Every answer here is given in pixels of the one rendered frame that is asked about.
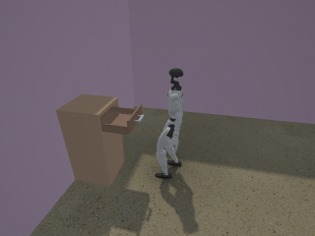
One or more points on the robot left hand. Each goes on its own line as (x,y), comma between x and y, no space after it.
(174,142)

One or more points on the right robot shin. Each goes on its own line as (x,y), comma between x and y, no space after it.
(172,153)

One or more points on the robot right foot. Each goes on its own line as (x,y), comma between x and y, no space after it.
(171,162)

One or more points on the robot left forearm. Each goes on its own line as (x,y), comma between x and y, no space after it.
(178,121)

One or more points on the robot left upper arm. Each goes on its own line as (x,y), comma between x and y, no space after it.
(174,96)

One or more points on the handle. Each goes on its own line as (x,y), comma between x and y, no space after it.
(140,119)

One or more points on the drawer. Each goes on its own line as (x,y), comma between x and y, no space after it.
(120,120)

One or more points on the cabinet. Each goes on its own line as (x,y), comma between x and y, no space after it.
(95,156)

